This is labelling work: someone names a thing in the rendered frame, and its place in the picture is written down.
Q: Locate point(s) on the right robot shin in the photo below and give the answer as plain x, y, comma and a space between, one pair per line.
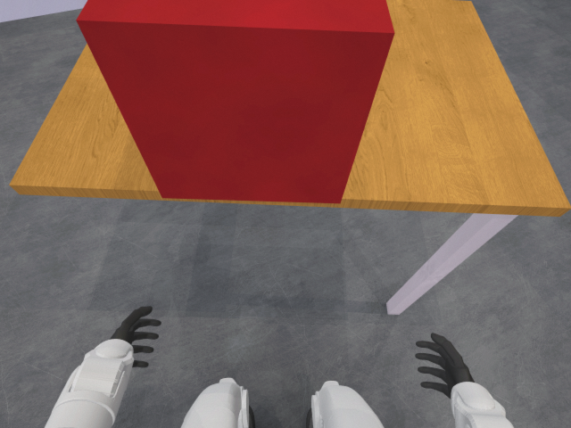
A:
329, 383

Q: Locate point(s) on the carton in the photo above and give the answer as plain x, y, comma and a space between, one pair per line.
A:
243, 100

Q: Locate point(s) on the table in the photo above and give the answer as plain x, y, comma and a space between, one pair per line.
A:
446, 132

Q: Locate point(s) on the right robot hand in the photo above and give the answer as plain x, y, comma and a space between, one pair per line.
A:
451, 361

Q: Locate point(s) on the left robot hand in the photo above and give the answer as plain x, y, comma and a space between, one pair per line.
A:
126, 332

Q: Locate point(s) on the left robot forearm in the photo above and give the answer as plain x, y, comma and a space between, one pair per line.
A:
91, 398

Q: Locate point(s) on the left robot thigh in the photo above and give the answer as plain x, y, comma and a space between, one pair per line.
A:
221, 405

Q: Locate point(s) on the right robot forearm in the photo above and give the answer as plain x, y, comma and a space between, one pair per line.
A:
473, 406

